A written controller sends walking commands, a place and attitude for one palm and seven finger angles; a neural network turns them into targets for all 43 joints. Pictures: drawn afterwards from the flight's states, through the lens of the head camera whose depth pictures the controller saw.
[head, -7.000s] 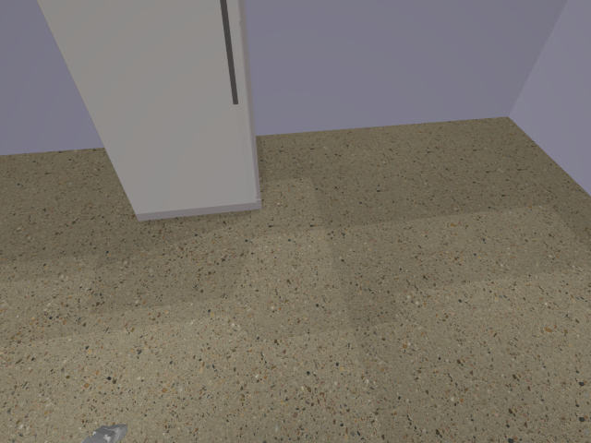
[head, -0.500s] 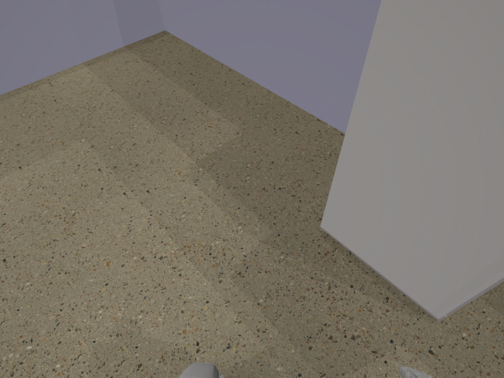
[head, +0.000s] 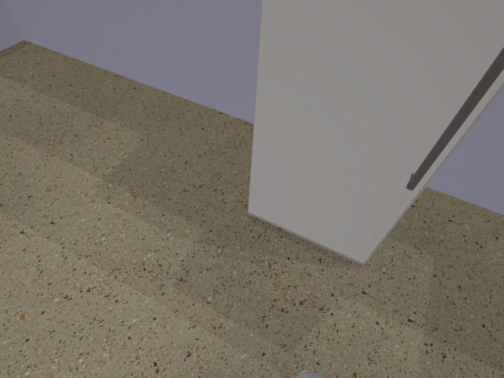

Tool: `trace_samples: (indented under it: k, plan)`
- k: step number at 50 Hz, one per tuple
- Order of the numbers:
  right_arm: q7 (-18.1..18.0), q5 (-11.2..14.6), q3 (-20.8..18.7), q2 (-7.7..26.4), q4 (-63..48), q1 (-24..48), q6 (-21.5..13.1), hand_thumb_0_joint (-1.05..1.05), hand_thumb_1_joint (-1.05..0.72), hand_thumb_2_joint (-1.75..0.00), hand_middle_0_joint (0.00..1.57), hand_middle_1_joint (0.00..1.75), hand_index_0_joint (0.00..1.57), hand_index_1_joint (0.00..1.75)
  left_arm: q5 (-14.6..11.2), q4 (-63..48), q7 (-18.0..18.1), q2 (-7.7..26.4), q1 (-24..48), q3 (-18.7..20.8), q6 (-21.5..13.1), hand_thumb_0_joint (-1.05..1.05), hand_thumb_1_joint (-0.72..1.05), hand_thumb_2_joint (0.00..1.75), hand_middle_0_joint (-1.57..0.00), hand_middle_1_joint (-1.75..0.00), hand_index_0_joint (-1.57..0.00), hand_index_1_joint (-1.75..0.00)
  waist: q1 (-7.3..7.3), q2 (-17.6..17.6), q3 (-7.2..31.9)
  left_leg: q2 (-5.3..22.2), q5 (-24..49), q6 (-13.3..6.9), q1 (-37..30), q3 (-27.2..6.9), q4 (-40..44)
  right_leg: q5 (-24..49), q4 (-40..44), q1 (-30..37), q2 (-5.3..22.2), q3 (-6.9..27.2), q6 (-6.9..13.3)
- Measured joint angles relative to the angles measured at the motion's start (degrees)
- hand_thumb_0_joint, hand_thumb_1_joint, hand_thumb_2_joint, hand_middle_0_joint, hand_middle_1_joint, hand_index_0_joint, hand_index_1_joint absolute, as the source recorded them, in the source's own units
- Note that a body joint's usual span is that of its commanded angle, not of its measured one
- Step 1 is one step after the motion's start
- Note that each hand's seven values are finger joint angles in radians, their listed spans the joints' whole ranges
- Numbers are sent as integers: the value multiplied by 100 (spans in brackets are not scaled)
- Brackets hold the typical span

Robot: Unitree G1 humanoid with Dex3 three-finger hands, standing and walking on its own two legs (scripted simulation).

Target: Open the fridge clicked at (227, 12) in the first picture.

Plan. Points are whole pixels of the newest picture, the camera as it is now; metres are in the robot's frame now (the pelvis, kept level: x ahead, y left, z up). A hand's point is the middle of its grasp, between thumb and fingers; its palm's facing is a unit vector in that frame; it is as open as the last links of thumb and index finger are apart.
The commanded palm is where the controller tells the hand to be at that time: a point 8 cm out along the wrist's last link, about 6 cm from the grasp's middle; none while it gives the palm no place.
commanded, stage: turn to face it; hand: right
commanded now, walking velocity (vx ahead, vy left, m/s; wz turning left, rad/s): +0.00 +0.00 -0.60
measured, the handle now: (462, 111) +0.64 -0.39 +0.09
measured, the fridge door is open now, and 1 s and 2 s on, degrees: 0 0 0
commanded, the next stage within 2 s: take the last steps up to it in 0.66 s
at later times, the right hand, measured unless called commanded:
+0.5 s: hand out of the picture +0.04 -0.27 -0.15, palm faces +0.26 +0.93 -0.25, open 7.4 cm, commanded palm none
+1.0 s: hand out of the picture -0.10 -0.21 -0.18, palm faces +0.45 +0.87 -0.20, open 7.4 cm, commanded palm none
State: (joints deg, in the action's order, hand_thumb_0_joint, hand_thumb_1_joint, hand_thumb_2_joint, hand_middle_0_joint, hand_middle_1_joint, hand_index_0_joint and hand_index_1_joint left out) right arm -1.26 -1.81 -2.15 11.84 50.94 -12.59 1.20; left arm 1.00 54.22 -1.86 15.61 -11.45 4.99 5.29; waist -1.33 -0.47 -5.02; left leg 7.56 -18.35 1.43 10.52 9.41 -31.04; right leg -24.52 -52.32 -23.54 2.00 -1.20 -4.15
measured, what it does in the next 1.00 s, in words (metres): steps on the spot, turning right: right foot, then left foot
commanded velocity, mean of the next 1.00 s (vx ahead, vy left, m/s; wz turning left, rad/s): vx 0.08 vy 0.01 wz -0.27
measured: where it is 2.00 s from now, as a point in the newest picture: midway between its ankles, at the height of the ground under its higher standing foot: (273, 377)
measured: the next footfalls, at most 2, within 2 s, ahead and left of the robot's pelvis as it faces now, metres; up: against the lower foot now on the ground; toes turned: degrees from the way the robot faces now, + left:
right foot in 0.10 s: +0.03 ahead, -0.14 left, +0.00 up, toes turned -8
left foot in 0.62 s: +0.06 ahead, +0.09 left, +0.00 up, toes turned -14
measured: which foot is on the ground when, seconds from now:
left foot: down 0.00-0.10, up 0.12-0.60, down 0.62-1.00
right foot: up 0.00-0.08, down 0.10-0.62, up 0.64-0.98, down 1.00-1.00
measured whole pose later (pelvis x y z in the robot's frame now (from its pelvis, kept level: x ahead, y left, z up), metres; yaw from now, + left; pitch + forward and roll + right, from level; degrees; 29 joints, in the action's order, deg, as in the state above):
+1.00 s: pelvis -0.03 -0.03 +0.00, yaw -24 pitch -1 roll +1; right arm -0.6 -1.5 -2.6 11.0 58.5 -18.6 0.2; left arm 1.5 58.9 -0.5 12.1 -16.6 3.0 0.9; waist 1.0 0.5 -0.3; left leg 5.0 -16.4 1.3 12.9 8.2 -30.5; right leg -20.6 -30.4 -11.2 2.8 -3.0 -0.3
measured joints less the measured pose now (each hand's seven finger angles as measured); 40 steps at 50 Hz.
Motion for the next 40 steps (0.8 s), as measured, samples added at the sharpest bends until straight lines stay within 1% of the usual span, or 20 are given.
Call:
trace_samples:
  k: [2,4,5,6,7,8,9,11,14,19,24,27,30,31,32,34,35,37,39,40]
  plan:
    - [10,-9,-28,83,38,-71,14,0,-90,-89,21,30,20,30,-20,-44,3,-7,150,-40,-37,1,91,90,-20,-30,-20,-30,88,80,-53,113,-70,81,64,113,-143,-46,535,253,-8,-113,44]
    - [15,2,-70,190,83,-155,46,0,-90,-89,21,30,20,30,-28,-129,7,-10,267,-79,-112,1,91,90,-20,-30,-20,-30,137,159,-70,237,-190,190,157,240,-378,272,1282,581,-50,-240,102]
    - [23,26,-97,252,91,-219,72,0,-90,-89,21,30,20,30,-23,-190,1,2,303,-95,-173,1,91,90,-20,-30,-20,-30,155,192,-46,306,-297,251,264,286,-604,682,1716,756,-69,-285,178]
    - [29,49,-140,344,129,-227,116,0,-90,-89,21,30,20,30,-13,-222,4,-41,378,-98,-236,1,91,90,-20,-30,-20,-30,188,322,-80,384,-497,294,444,159,-1018,769,1685,713,-166,-311,321]
    - [14,54,-171,418,178,-226,185,0,-90,-89,21,30,20,30,-15,-257,5,-77,439,-120,-292,1,91,90,-20,-30,-20,-30,236,403,-107,338,-893,319,664,-61,-1541,685,1560,656,-218,-320,466]
    - [-10,59,-194,463,241,-219,256,0,-90,-89,21,30,20,30,-16,-292,21,-103,468,-146,-344,1,91,90,-20,-30,-20,-30,257,415,-103,221,-1192,330,882,-249,-2067,596,1504,631,-226,-295,575]
    - [-25,69,-213,488,301,-200,311,0,-91,-89,20,30,20,30,-11,-327,53,-125,474,-166,-382,0,91,90,-20,-30,-20,-30,252,391,-85,99,-1300,336,1074,-377,-2522,563,1532,636,-226,-240,645]
    - [-10,75,-239,509,360,-135,339,1,-91,-89,20,30,20,30,5,-360,120,-164,464,-200,-416,0,91,90,-20,-30,-20,-30,233,332,-63,-64,-1124,348,1361,-524,-3092,669,1762,722,-244,-112,686]
    - [31,71,-235,489,300,-30,283,1,-91,-89,20,30,20,30,11,-342,165,-215,426,-252,-422,0,91,90,-20,-30,-20,-30,233,256,-36,-171,-751,386,1590,-650,-3271,948,2177,876,-310,54,727]
    - [32,70,-187,387,156,159,228,1,-91,-89,20,30,20,30,10,-290,164,-328,295,-296,-396,0,91,90,-21,-30,-21,-30,170,158,30,-271,-545,435,1589,-805,-2851,1216,2549,1011,-430,306,768]
    - [15,83,-135,233,66,357,212,0,-91,-89,20,30,20,30,32,-203,156,-422,104,-292,-345,0,91,90,-21,-30,-21,-30,48,63,87,-412,-635,396,1323,-876,-2168,1316,2594,991,-528,536,733]
    - [1,104,-87,122,23,421,168,0,-91,-89,20,30,20,30,45,-133,160,-434,-11,-268,-307,0,90,90,-21,-30,-21,-30,-27,-22,122,-532,-627,325,1017,-866,-1531,1328,2523,923,-568,651,672]
    - [-12,122,-40,30,-22,395,66,0,-91,-89,20,30,20,30,24,-56,163,-421,-141,-234,-276,0,90,90,-21,-30,-21,-30,-47,-80,190,-625,-61,250,503,-807,-420,1275,2318,770,-632,739,572]
    - [-20,109,-21,22,-42,354,8,0,-91,-89,20,30,20,30,-2,-37,157,-417,-193,-221,-275,0,90,90,-21,-30,-21,-30,-28,-63,231,-603,271,122,330,-801,20,1210,2151,664,-679,738,527]
    - [-34,80,-9,-30,-13,344,-40,0,-91,-89,20,30,20,30,-23,8,156,-384,-192,-196,-261,0,91,90,-21,-30,-21,-30,-20,-137,203,-635,390,-34,333,-756,19,850,1827,535,-661,746,474]
    - [-24,59,39,-123,19,269,-52,0,-91,-89,20,30,20,30,-14,74,154,-326,-230,-134,-174,1,91,90,-21,-30,-21,-30,-48,-231,201,-617,286,-195,324,-634,-72,105,818,184,-656,679,392]
    - [-20,57,50,-160,35,213,-41,0,-91,-89,20,30,20,30,-4,114,143,-299,-251,-105,-130,1,91,90,-21,-30,-21,-30,-42,-247,217,-593,258,-220,289,-591,-38,-6,269,14,-638,614,367]
    - [-26,51,50,-213,90,114,-8,0,-90,-89,21,30,20,30,12,182,115,-248,-289,-65,-83,1,91,90,-21,-30,-20,-30,-47,-263,235,-552,292,-221,206,-511,94,96,-580,-225,-522,481,313]
    - [-34,42,40,-236,159,42,2,0,-90,-89,21,30,20,30,18,238,107,-221,-337,-49,-81,1,91,90,-20,-30,-20,-30,-56,-239,239,-500,351,-211,152,-422,191,239,-963,-293,-372,385,246]
    - [-35,34,35,-238,195,10,-6,0,-90,-89,21,30,20,30,20,270,110,-216,-360,-50,-83,1,91,90,-20,-30,-20,-30,-47,-210,238,-469,369,-207,135,-384,221,256,-970,-257,-301,345,216]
